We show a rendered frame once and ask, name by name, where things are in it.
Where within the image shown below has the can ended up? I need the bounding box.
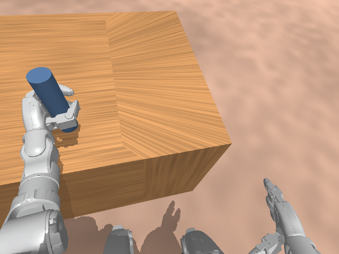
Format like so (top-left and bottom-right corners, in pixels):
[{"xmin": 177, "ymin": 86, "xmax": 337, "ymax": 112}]
[{"xmin": 26, "ymin": 67, "xmax": 78, "ymax": 133}]

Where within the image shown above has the left robot arm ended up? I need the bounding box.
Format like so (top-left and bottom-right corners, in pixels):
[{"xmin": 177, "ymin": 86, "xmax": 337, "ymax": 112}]
[{"xmin": 0, "ymin": 129, "xmax": 68, "ymax": 254}]

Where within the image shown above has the right robot arm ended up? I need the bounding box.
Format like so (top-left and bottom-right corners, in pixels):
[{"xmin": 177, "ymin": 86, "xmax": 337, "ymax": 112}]
[{"xmin": 284, "ymin": 235, "xmax": 321, "ymax": 254}]

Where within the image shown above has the right robot hand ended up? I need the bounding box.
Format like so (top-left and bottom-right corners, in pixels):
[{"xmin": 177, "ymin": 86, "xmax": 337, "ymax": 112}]
[{"xmin": 248, "ymin": 178, "xmax": 306, "ymax": 254}]

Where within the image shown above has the left robot hand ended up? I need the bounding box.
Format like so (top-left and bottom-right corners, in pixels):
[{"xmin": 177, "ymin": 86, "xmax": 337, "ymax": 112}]
[{"xmin": 22, "ymin": 83, "xmax": 81, "ymax": 134}]

